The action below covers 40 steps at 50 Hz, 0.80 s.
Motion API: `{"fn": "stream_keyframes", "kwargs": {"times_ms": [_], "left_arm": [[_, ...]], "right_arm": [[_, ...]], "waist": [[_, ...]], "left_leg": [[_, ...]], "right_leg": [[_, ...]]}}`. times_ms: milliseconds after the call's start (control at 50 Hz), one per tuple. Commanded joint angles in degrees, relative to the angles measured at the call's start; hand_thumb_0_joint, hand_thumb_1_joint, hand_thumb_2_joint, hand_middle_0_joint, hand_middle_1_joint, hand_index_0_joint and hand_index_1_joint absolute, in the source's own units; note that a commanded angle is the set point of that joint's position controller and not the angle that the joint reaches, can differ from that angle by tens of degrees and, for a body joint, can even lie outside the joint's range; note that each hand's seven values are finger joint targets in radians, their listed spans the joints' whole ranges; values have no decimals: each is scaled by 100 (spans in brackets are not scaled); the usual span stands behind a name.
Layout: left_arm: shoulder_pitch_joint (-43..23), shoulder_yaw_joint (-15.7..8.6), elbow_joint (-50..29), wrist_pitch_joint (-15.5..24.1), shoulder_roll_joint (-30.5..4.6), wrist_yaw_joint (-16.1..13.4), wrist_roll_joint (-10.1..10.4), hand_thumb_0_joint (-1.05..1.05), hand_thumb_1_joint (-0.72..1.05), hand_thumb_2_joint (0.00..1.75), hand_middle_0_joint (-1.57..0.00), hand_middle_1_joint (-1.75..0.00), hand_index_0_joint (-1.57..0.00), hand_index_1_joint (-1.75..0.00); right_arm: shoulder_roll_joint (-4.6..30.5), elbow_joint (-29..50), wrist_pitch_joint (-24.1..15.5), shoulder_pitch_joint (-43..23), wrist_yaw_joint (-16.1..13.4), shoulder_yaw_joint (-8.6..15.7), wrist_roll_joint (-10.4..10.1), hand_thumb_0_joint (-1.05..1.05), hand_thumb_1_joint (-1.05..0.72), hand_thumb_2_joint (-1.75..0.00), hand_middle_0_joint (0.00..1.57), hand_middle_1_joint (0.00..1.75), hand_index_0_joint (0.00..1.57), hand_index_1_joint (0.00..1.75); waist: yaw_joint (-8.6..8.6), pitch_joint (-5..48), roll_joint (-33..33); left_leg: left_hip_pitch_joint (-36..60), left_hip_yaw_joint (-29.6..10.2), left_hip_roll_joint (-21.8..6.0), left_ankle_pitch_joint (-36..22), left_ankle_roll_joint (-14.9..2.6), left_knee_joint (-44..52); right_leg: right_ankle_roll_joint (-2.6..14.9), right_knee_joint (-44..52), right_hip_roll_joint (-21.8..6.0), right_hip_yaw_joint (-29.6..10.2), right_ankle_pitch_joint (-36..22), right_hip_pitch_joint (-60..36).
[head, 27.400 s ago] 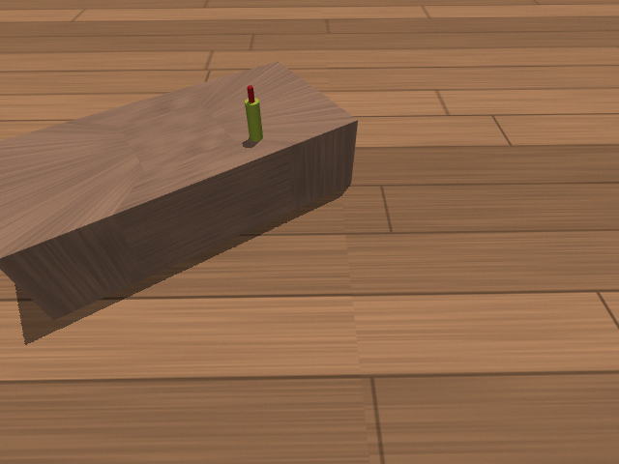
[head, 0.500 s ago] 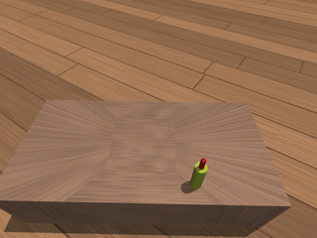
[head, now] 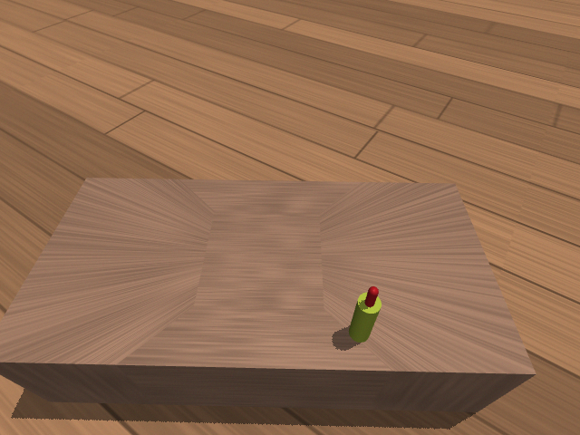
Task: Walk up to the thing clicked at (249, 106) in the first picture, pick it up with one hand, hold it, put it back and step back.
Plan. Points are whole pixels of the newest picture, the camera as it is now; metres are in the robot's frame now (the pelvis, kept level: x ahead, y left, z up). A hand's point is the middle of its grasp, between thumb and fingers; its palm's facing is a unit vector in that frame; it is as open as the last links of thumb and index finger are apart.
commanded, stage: stand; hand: right
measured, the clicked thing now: (366, 312) +0.45 -0.18 -0.31
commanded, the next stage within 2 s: step back in 0.38 s
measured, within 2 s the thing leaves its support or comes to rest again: neither
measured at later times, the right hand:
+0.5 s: hand out of the picture +0.08 -0.26 -0.16, palm faces -0.03 +0.94 -0.35, open 7.4 cm
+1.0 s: hand out of the picture -0.04 -0.24 -0.17, palm faces -0.02 +0.91 -0.42, open 7.4 cm
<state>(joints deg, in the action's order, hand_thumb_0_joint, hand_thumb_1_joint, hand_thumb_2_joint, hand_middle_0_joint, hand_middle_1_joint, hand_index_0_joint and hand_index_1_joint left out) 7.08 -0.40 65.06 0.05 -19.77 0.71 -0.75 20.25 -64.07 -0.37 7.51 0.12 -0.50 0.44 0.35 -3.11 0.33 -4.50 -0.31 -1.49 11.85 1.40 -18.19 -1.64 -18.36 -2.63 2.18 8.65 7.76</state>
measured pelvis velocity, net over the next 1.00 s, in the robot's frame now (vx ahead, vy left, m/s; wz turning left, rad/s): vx -0.10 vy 0.03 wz -0.03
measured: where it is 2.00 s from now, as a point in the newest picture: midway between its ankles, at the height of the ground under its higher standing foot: outside the picture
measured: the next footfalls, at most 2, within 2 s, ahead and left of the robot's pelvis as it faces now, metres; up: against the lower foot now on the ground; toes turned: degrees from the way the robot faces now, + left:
right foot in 1.08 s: -0.11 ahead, -0.10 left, +0.00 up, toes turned +0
left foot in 1.44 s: -0.16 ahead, +0.15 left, +0.00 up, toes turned -2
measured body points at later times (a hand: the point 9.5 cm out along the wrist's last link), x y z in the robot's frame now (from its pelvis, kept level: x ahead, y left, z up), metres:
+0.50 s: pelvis -0.01 +0.00 -0.01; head +0.03 +0.00 +0.44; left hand +0.08 +0.31 -0.14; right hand +0.08 -0.31 -0.14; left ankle -0.02 +0.13 -0.75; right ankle +0.01 -0.14 -0.75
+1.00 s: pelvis -0.10 +0.03 -0.02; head -0.02 +0.04 +0.42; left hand +0.03 +0.34 -0.15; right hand -0.04 -0.29 -0.14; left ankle -0.08 +0.15 -0.75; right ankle -0.14 -0.10 -0.69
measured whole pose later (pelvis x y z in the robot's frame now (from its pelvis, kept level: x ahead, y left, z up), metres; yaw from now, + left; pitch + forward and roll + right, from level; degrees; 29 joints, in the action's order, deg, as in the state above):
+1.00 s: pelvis -0.10 +0.03 -0.02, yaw -2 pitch +0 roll -1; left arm 4.5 -4.1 50.6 -3.5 -22.7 -0.6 -0.9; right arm 20.6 -51.0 2.0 10.2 -0.8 2.3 1.6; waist -1.0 -11.1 -1.5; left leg -19.0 -0.7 -1.3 17.7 -1.0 -37.0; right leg -0.8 -59.9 5.4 -5.8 30.4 24.3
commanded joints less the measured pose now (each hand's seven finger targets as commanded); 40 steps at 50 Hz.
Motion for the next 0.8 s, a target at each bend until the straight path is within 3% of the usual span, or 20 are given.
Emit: {"fn": "stream_keyframes", "kwargs": {"times_ms": [0, 60, 120, 340, 360, 400, 440, 500, 540, 560, 580, 600, 620, 660, 680, 700, 720, 740, 760, 780], "left_arm": [[-188, -201, -282, 143, -1207, -101, 30, 0, 90, 90, -20, -30, -20, -30], [-159, -186, -278, 151, -1212, -103, 18, 0, 90, 90, -20, -30, -20, -30], [-242, -196, -334, 165, -1230, -110, 23, 0, 90, 90, -20, -30, -20, -30], [-238, -204, -316, 150, -1229, -118, 18, 0, 90, 90, -20, -30, -20, -30], [-348, -466, -531, 93, -1579, -151, 109, 0, 90, 90, -20, -30, -20, -30], [-207, -487, -653, 61, -1484, -185, 128, 0, 90, 90, -20, -30, -20, -30], [-260, -510, -850, 18, -1440, -188, 116, 0, 90, 90, -20, -30, -20, -30], [-305, -522, -1054, -42, -1445, -178, 79, 0, 90, 90, -20, -30, -20, -30], [-337, -565, -1170, -70, -1559, -168, 59, 0, 90, 90, -20, -30, -20, -30], [-328, -604, -1237, -82, -1663, -167, 35, 0, 90, 90, -20, -30, -20, -30], [-442, -631, -1316, -85, -1789, -170, 4, 0, 90, 90, -20, -30, -20, -30], [-605, -661, -1439, -84, -1900, -186, -65, 0, 90, 90, -20, -30, -20, -30], [-795, -695, -1563, -66, -1974, -200, -128, 0, 90, 90, -20, -30, -20, -30], [-1213, -642, -1755, -74, -1834, -240, -150, 0, 90, 90, -20, -30, -20, -30], [-1239, -606, -1791, -96, -1714, -234, -136, 0, 90, 90, -20, -30, -20, -30], [-1216, -556, -1833, -145, -1618, -222, -103, 0, 90, 90, -20, -30, -20, -30], [-997, -516, -1891, -210, -1362, -211, -35, 0, 90, 90, -20, -30, -20, -30], [-787, -502, -1942, -236, -1097, -235, 1, 0, 90, 90, -20, -30, -20, -30], [-602, -566, -1907, -271, -1252, -281, -47, 0, 90, 90, -20, -30, -20, -30], [-735, -589, -1832, -277, -1302, -312, -64, 0, 90, 90, -20, -30, -20, -30]], "right_arm": [[1203, 289, -128, -161, -65, 251, 13, 0, -90, -90, 20, 30, 20, 30], [1207, 275, -118, -171, -62, 259, 4, 0, -90, -90, 20, 30, 20, 30], [1218, 293, -129, -107, -68, 257, 25, 0, -90, -90, 20, 30, 20, 30], [1205, 305, -119, -145, -76, 262, 8, 0, -90, -90, 20, 30, 20, 30], [1514, 407, -4, -307, -44, 400, -37, 0, -90, -90, 20, 30, 20, 30], [1450, 540, 50, -198, -32, 438, -100, 0, -90, -90, 20, 30, 20, 30], [1470, 697, 99, -189, -18, 500, -94, 0, -90, -90, 20, 30, 20, 30], [1447, 869, 174, -228, -9, 551, -96, 0, -90, -90, 20, 30, 20, 30], [1370, 970, 223, -176, -4, 554, -89, 0, -90, -90, 20, 30, 20, 30], [1367, 1036, 252, -148, 2, 571, -88, 0, -90, -90, 20, 30, 20, 30], [1253, 1041, 283, -38, 20, 562, -94, 0, -90, -90, 20, 30, 20, 30], [1238, 1101, 334, 85, 43, 586, -57, 0, -90, -90, 20, 30, 20, 30], [1267, 1120, 368, 349, 55, 604, -59, 0, -90, -90, 20, 30, 20, 30], [1342, 1114, 326, 755, 63, 683, -110, 0, -90, -90, 20, 30, 20, 30], [1345, 1065, 278, 885, 49, 695, -94, 0, -90, -90, 20, 30, 20, 30], [1344, 1056, 224, 936, 37, 711, -23, 0, -90, -90, 20, 30, 20, 30], [1590, 1103, 171, 824, 9, 763, 109, 0, -90, -90, 20, 30, 20, 30], [2064, 1237, 120, 568, -9, 857, 227, 0, -90, -90, 20, 30, 20, 30], [2284, 1388, 88, 447, -8, 877, 194, 0, -90, -90, 20, 30, 20, 30], [2316, 1482, 85, 288, -28, 862, 153, 0, -90, -90, 20, 30, 20, 30]], "waist": [[-5, 383, -29], [-5, 389, -103], [-53, 528, -25], [-21, 493, -24], [21, -151, -131], [-16, 311, -34], [-56, 652, 1], [-55, 799, -4], [-35, 859, -201], [-23, 843, -427], [-13, 811, -906], [-47, 727, -1274], [-163, 643, -1344], [-409, 661, -1338], [-424, 694, -1164], [-471, 620, -851], [-336, 456, 435], [-161, 320, 1471], [-164, 569, 974], [-248, 640, 1016]], "left_leg": [[-282, -405, -603, -760, -205, 324], [-207, -426, -612, -704, -207, 305], [-202, -363, -611, -1017, -204, 248], [-241, -376, -625, -1105, -216, 252], [-676, -466, -531, -1805, -378, -260], [-532, -405, -594, -2343, -490, -571], [-564, -390, -585, -2277, -607, -809], [-668, -382, -470, -1655, -665, -1218], [-820, -302, -249, -1060, -638, -1763], [-958, -196, -41, -504, -588, -2202], [-979, 21, 305, 390, -459, -2903], [-1182, -63, 439, 1775, -436, -3632], [-1159, -481, 218, 2153, -486, -3969], [-973, -727, -18, 1952, -605, -3459], [-923, -428, 41, 1383, -553, -2779], [-927, -259, 22, 463, -489, -1731], [-1092, -1199, -550, -869, -529, -686], [-658, -2600, -1351, -2090, -889, -283], [-950, -2724, -1825, -2829, -1533, -486], [-1232, -3063, -1992, -2633, -1784, -374]], "right_leg": [[225, 184, -564, -494, -703, -376], [222, 226, -558, -484, -620, -301], [246, 145, -598, -505, -1033, -437], [242, 131, -595, -439, -1108, -545], [254, -355, -465, -433, -1766, -58], [367, -658, -438, -355, -1970, -170], [469, -913, -396, -356, -1780, -184], [665, -1010, -536, -560, -1429, 114], [928, -940, -827, -852, -1323, 285], [1124, -784, -1093, -1115, -1262, 401], [1416, -450, -1542, -1540, -1344, 614], [1727, -246, -1949, -1895, -1331, 840], [1766, -318, -2079, -1935, -1183, 1178], [1418, -928, -1775, -1526, -1282, 1425], [1196, -1277, -1461, -1201, -1147, 1353], [929, -1732, -1076, -948, -737, 1303], [619, -2711, -266, -594, 274, 1486], [386, -3570, 754, -535, 2450, 2425], [315, -4311, 795, -1080, 2982, 2126], [330, -4896, 960, -1389, 3048, 1998]]}}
